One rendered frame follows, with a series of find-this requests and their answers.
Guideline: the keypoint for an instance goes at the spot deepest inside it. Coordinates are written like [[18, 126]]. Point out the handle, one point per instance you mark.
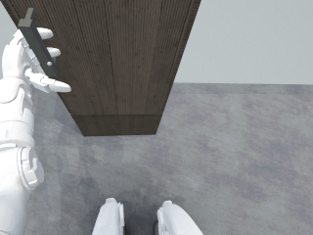
[[36, 43]]

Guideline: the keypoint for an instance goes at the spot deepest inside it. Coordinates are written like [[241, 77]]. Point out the left robot upper arm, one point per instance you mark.
[[20, 173]]

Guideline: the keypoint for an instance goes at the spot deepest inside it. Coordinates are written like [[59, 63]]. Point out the cupboard door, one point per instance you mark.
[[117, 56]]

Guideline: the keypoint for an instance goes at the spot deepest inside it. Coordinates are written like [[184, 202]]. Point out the robot thigh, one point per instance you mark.
[[175, 221], [110, 219]]

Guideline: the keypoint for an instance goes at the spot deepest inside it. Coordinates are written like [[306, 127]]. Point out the right robot thigh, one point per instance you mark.
[[175, 221]]

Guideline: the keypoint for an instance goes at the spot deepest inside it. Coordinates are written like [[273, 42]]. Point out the robot left hand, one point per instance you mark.
[[16, 63]]

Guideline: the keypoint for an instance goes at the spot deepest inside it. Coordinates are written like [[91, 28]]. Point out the left robot forearm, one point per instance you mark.
[[16, 118]]

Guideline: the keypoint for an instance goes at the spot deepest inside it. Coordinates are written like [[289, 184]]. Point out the left robot thigh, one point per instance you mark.
[[110, 219]]

